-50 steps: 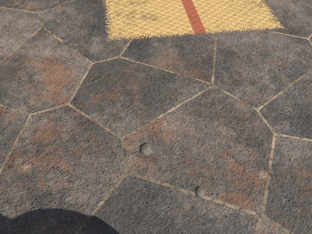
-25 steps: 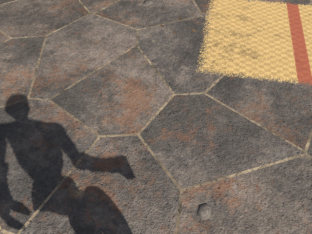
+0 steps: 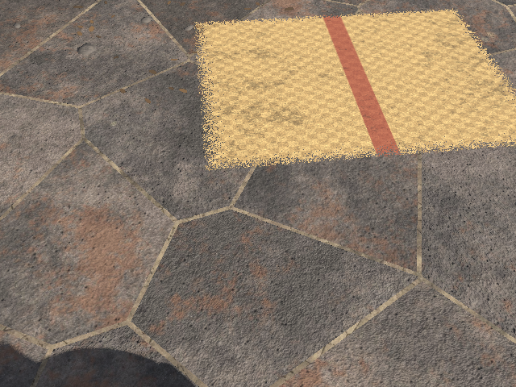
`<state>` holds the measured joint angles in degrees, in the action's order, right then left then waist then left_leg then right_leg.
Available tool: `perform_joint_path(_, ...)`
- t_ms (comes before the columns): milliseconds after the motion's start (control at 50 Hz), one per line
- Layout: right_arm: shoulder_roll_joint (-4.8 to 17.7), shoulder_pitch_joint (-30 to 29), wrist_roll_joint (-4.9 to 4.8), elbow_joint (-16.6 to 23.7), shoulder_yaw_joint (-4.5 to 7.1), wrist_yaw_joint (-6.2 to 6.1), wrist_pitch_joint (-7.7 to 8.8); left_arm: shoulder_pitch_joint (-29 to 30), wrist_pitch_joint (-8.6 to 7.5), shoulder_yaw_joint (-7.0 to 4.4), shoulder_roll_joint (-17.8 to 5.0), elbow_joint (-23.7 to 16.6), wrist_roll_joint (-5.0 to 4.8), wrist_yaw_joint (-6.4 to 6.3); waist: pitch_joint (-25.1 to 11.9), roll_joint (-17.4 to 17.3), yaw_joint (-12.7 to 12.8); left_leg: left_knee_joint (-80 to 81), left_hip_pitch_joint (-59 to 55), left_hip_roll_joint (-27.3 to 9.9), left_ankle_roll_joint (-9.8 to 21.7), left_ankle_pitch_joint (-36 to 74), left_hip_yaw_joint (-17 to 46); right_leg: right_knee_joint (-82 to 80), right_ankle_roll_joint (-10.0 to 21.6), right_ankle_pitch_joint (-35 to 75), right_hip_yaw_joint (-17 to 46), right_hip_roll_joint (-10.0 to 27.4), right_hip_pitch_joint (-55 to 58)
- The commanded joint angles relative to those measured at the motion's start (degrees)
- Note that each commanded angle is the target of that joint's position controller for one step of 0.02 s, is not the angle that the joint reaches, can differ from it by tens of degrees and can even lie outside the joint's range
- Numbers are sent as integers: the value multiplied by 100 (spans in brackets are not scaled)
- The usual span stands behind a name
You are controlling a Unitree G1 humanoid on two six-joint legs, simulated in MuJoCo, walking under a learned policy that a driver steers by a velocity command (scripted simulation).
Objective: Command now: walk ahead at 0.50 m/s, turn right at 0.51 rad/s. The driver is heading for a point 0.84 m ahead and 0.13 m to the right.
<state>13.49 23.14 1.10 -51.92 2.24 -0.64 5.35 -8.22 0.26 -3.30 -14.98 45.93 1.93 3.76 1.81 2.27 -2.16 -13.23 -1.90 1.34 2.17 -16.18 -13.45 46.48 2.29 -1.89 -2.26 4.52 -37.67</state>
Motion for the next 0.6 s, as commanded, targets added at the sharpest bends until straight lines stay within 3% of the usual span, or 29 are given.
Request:
perform_joint_path(20,769,-19,3,221,163,-44,57,681,-71,63,-96,-581,24,71,432,-611,1,398,219,-1639,543,2697,297,-675,182,36,-312,-68,164)
perform_joint_path(60,859,56,14,140,184,-71,-6,733,-71,45,-162,-653,42,60,383,-612,36,-10,-160,-1700,467,3741,107,-934,385,-380,-500,-252,371)
perform_joint_path(100,1045,37,30,101,226,-105,-87,386,-69,-13,-276,-598,53,1,65,-760,226,-940,-437,-1714,398,5534,-70,-1018,636,-1044,-732,-647,967)
perform_joint_path(120,1140,28,38,93,251,-110,-153,-110,-98,-75,-377,-474,51,-39,-246,-766,443,-1803,-431,-1705,388,5940,-113,-1145,787,-1314,-755,-874,1524)
perform_joint_path(140,1179,-21,17,128,256,-102,-203,-948,-157,-175,-527,-214,88,-105,-731,-578,828,-3071,27,-1609,278,5377,-200,-1598,966,-1159,-644,-1043,2660)
perform_joint_path(160,977,30,38,301,197,-81,-197,-1759,-172,-356,-1055,-16,140,-208,-1325,2,1108,-4809,1276,-1422,97,3321,-202,-1852,1261,-1824,714,-95,4098)
perform_joint_path(180,478,38,-38,749,125,35,-140,-1375,-110,-509,-1690,-169,-9,-249,-1721,1417,651,-6940,3832,-20,-293,-1408,318,-2659,2164,-1831,4121,1434,5571)
perform_joint_path(200,922,-640,23,898,179,58,-68,-1502,-38,-503,-1605,-228,-131,-270,-1637,334,977,-7153,4486,-166,-256,-1137,1452,-3072,2182,-1259,4271,1485,5496)
perform_joint_path(220,786,-898,-52,975,133,81,7,-1247,-42,-431,-1341,-148,-141,-331,-909,34,801,-6880,4651,-478,-198,-590,1537,-3040,2054,-699,3383,1394,4888)
perform_joint_path(240,739,-776,-58,895,111,62,53,-1052,-78,-344,-1009,-98,-153,-351,-376,-359,500,-6216,4291,-695,-189,-284,1516,-3101,1778,107,2798,1120,4009)
perform_joint_path(280,684,-607,129,836,102,64,-120,-665,-174,-245,-731,-146,-176,-378,-220,-362,120,-5567,3580,-845,-292,-230,1569,-3218,1496,850,2049,580,3165)
perform_joint_path(320,610,-539,191,849,97,105,-301,-747,-292,-233,-756,-126,-206,-341,-295,-278,30,-5228,3393,-806,-404,-210,1479,-3294,1505,1229,1823,380,2917)
perform_joint_path(400,544,-1360,164,1152,71,139,-389,-1151,-338,-275,-921,-41,-190,-324,-3,-91,246,-4192,3868,-786,-566,606,1366,-3527,1355,724,1783,158,2799)
perform_joint_path(540,556,-2636,81,1584,-6,200,-298,-1852,-312,-290,-977,62,-141,-378,46,105,764,-2610,4059,-428,-515,1442,1397,-3086,1125,1225,2086,161,3626)
perform_joint_path(600,620,-2612,62,1634,-15,213,-222,-1844,-329,-271,-994,70,-102,-440,46,204,689,-2046,3505,-309,-306,1312,1387,-2865,960,1613,2179,322,3785)
